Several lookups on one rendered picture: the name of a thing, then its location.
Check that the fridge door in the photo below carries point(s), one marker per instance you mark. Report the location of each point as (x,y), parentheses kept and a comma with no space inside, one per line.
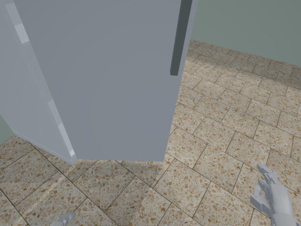
(107,66)

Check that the left robot hand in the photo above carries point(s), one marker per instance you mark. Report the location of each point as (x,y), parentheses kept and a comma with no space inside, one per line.
(64,219)

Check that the right robot forearm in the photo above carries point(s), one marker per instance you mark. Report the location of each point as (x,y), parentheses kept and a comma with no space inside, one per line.
(281,219)

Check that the handle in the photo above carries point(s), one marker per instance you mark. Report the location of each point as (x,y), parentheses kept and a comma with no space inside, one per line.
(180,35)

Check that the right robot hand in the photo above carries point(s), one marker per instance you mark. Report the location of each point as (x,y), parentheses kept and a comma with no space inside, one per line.
(277,197)

